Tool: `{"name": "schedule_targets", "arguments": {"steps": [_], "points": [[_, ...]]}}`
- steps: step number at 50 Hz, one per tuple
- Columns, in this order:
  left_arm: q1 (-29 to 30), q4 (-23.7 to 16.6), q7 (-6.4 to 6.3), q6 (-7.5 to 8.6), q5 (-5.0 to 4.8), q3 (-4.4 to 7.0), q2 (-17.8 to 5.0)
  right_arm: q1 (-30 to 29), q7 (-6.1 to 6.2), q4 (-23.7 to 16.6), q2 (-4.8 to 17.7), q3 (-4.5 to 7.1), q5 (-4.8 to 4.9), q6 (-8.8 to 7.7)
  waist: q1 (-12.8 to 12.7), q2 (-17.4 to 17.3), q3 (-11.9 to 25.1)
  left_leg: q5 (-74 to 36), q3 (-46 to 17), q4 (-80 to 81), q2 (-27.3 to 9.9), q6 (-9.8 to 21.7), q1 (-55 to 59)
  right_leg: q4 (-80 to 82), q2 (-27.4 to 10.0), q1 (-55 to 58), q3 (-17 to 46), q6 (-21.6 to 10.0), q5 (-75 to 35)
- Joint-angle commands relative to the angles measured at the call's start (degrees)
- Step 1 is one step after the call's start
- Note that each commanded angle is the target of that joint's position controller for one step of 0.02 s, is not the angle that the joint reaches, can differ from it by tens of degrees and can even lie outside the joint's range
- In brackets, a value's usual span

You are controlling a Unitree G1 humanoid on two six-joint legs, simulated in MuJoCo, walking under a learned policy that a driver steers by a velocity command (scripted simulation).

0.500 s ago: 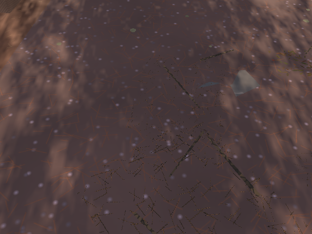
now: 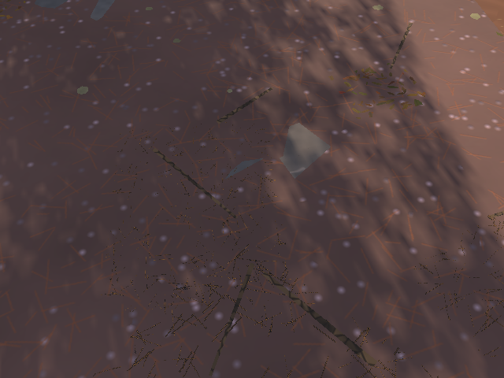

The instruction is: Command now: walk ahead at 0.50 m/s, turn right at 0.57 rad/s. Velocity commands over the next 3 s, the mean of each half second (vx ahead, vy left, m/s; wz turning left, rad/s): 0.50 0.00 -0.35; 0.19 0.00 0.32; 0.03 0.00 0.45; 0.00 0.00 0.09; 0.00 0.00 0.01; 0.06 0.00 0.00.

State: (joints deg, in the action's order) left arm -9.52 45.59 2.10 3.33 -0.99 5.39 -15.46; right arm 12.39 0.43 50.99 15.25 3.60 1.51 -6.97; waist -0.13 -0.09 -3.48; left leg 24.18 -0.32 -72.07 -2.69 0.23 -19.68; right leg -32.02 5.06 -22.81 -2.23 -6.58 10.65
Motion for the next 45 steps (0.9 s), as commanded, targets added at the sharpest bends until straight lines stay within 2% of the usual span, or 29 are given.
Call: {"name": "schedule_targets", "arguments": {"steps": [1,3,6,9,11,13,16,17,18,19,20,21,22,23,24,25,28,30,33,36,38,39,40,41,42,43,44,45], "points": [[-1.95,-3.85,-0.73,1.13,0.36,0.78,-4.59,-1.19,0.04,-5.26,7.53,1.99,-1.19,-1.34,0.65,-0.50,7.14,-4.55,-4.74,3.69,-4.73,0.07,-17.47,17.28,-15.69,18.02,23.37,-11.53,-13.00],[-2.40,-4.13,-1.36,1.28,0.20,1.09,-6.35,-1.13,0.15,-6.20,6.17,1.95,-1.89,0.03,1.81,-0.10,5.99,-6.10,-3.57,9.17,-4.78,-1.81,-15.21,18.81,-14.65,12.62,21.19,-11.68,-17.07],[-4.98,-4.06,-2.52,1.19,0.01,1.81,-9.02,-7.38,0.47,-8.75,4.52,1.27,-2.49,0.71,0.26,1.34,4.12,-15.59,-1.99,21.57,-3.08,-3.90,-15.41,19.39,-11.92,8.63,16.90,-10.19,-18.68],[-7.43,-3.42,-2.86,0.75,-0.18,1.47,-8.03,-12.48,-0.35,-9.81,2.77,0.31,-2.06,0.36,-2.70,4.03,3.95,-28.77,-0.54,35.53,-0.49,-3.49,-11.07,18.40,-9.23,7.74,12.96,-6.90,-14.21],[-10.08,-2.25,-2.69,0.79,-0.12,1.20,-7.53,-15.20,-0.98,-10.72,3.07,0.15,-1.44,0.00,-4.47,4.92,3.60,-32.85,-0.52,39.12,0.27,-2.80,-9.61,18.15,-10.67,9.20,14.47,-6.29,-10.35],[-11.76,-1.39,-2.60,0.72,-0.20,1.06,-7.43,-17.02,-1.52,-11.74,4.41,0.32,-1.20,-0.40,-5.14,5.37,2.91,-30.43,-1.25,41.73,0.33,-1.38,-11.55,15.67,-12.85,14.07,16.81,-6.06,-9.73],[-12.52,-0.89,-2.94,0.20,0.16,1.21,-8.25,-16.05,-2.14,-12.33,6.38,0.84,-1.21,-1.19,-3.78,6.72,2.62,-23.00,-1.03,44.10,0.96,1.32,-11.52,11.69,-16.08,20.59,20.26,-5.01,-14.39],[-11.63,-1.09,-3.01,0.00,0.21,1.23,-8.51,-13.14,-2.14,-11.71,7.11,1.20,-1.25,-1.41,-1.90,7.40,3.47,-21.39,0.03,45.41,1.89,2.52,-7.89,9.02,-15.77,21.39,20.08,-4.26,-20.64],[-10.49,-1.53,-2.99,-0.09,0.26,0.90,-7.79,-7.13,-1.95,-9.99,8.62,2.04,-1.60,-1.62,1.23,6.83,6.90,-22.56,0.90,46.73,2.75,4.27,0.43,2.67,-13.17,21.03,18.16,-3.01,-28.96],[-9.29,-2.71,-2.84,0.00,0.73,0.04,-6.08,1.93,-1.71,-8.54,11.10,2.82,-2.42,-1.75,5.35,4.37,14.53,-25.31,-4.98,44.00,-3.39,7.88,15.05,-10.09,-10.07,14.74,15.34,-1.13,-25.95],[-17.10,-2.88,-2.73,0.76,-0.05,-1.07,-2.40,10.47,-1.61,-6.78,15.86,4.28,-3.06,-1.24,4.75,-9.15,24.10,-17.25,-27.20,45.41,-15.91,17.06,37.80,-31.96,-1.84,-5.36,9.68,3.63,-6.49],[-17.58,-2.50,-2.55,1.41,-0.65,-1.37,-3.53,12.59,-2.19,-5.11,12.46,3.55,-1.47,-0.69,5.30,-16.44,24.81,-4.79,-43.28,54.15,-20.30,19.31,41.60,-40.58,0.11,-16.77,11.71,4.35,22.06],[-12.09,-3.38,-2.33,1.64,-1.32,-0.35,-7.93,9.09,-2.08,-5.81,8.72,2.36,-0.49,-0.34,5.88,-9.83,15.05,3.43,-38.19,55.30,-18.71,16.34,35.03,-44.97,-3.46,-22.61,12.79,3.96,19.30],[-7.18,-4.66,-2.27,1.75,-0.99,-0.51,-7.96,4.98,-1.84,-6.87,7.22,1.73,-0.95,0.30,5.01,-4.71,9.47,1.72,-30.77,56.40,-16.46,14.23,26.80,-43.91,-6.43,-22.68,10.04,3.69,14.34],[-4.58,-5.41,-2.24,1.79,-0.02,-0.47,-7.26,2.01,-1.92,-7.14,6.11,1.18,-1.54,0.60,3.38,-2.44,4.92,-3.57,-25.45,58.35,-14.05,13.64,18.83,-39.67,-8.47,-21.33,8.49,3.73,10.80],[-4.36,-5.49,-2.43,1.61,0.70,-0.16,-6.82,0.14,-2.02,-7.53,5.16,0.62,-2.15,0.46,1.60,-3.10,3.06,-13.40,-21.90,59.30,-12.01,13.12,13.46,-36.01,-10.06,-17.85,8.10,4.08,8.56],[-7.31,-5.28,-3.01,1.16,1.58,-0.67,-3.66,-0.34,-1.98,-6.73,5.99,0.52,-2.06,0.25,-1.42,-4.47,5.01,-46.54,-12.84,58.13,-9.11,13.98,8.10,-27.76,-9.80,-10.56,5.58,6.75,8.64],[-5.09,-6.13,-3.23,1.19,1.83,-1.36,-2.08,-0.04,-1.19,-6.23,8.47,1.34,-1.72,0.81,-1.35,-4.47,6.55,-55.36,-8.57,57.08,-7.65,13.63,7.45,-19.02,-8.58,-8.16,4.37,8.19,3.64],[0.07,-7.15,-3.28,0.68,1.33,-1.48,-2.37,2.28,-0.27,-5.73,10.62,2.24,-0.57,2.49,0.55,-5.40,8.22,-52.40,-6.69,55.20,-5.53,11.49,7.42,-8.87,-5.64,-4.27,3.93,8.95,-6.54],[4.43,-8.53,-3.19,0.22,1.03,-1.21,-3.36,4.58,0.35,-5.28,10.31,2.40,0.10,4.03,1.85,-6.28,7.83,-44.11,-10.01,52.58,-6.00,10.48,9.07,-2.55,-4.06,-3.43,5.24,9.02,-8.01],[4.64,-8.90,-2.92,0.55,1.08,-0.62,-4.87,4.19,0.84,-5.84,10.05,2.52,0.18,4.83,1.19,-6.91,7.74,-37.60,-13.86,49.86,-6.45,9.54,10.08,1.71,-3.84,-1.57,6.40,8.33,-7.02],[3.07,-8.46,-2.81,0.90,1.19,-0.25,-5.49,2.85,1.09,-6.54,9.88,2.53,0.25,5.14,-0.09,-7.01,7.93,-34.30,-15.19,47.65,-5.88,8.61,9.77,5.16,-3.79,1.31,6.34,7.63,-8.51],[0.88,-7.85,-2.85,1.33,1.53,0.15,-6.26,1.83,1.21,-7.28,9.12,2.37,0.26,5.35,-1.47,-6.26,8.54,-30.38,-15.28,44.23,-3.87,6.88,8.23,9.74,-4.73,6.33,5.95,6.33,-13.75],[-1.97,-7.92,-3.36,1.64,2.54,0.87,-9.23,2.25,1.17,-8.56,6.32,1.57,-0.49,5.17,-1.71,-1.91,12.66,-22.10,-13.35,36.03,-0.20,4.21,3.29,9.05,-12.28,16.12,10.99,3.18,-26.18],[-4.00,-8.72,-4.18,0.88,3.34,1.37,-12.16,7.81,0.86,-9.02,2.37,0.49,-1.89,4.66,0.18,11.18,17.42,7.44,-7.34,21.84,6.51,0.57,-10.04,4.71,-26.03,30.15,22.20,-4.16,-49.89],[-6.06,-8.15,-3.83,-0.14,2.77,1.08,-10.37,12.16,0.67,-9.12,4.92,0.56,-0.97,4.65,0.13,17.08,23.19,19.69,-5.49,10.03,6.39,-1.28,-15.71,5.81,-33.36,32.56,31.60,-11.03,-47.43],[-4.55,-8.72,-3.72,-0.64,2.07,0.52,-7.93,10.57,0.78,-8.54,9.03,1.81,-0.40,5.44,-0.43,10.73,20.31,15.69,-5.85,3.83,3.80,-2.75,-18.28,7.88,-30.01,29.35,29.55,-10.54,-36.66],[-2.09,-8.90,-3.84,-1.01,1.81,0.00,-6.36,7.02,1.13,-8.98,9.86,2.34,-0.33,6.55,-0.53,7.68,16.08,11.51,-4.66,1.37,2.45,-3.84,-20.28,8.87,-26.39,25.38,23.83,-8.31,-28.80]]}}
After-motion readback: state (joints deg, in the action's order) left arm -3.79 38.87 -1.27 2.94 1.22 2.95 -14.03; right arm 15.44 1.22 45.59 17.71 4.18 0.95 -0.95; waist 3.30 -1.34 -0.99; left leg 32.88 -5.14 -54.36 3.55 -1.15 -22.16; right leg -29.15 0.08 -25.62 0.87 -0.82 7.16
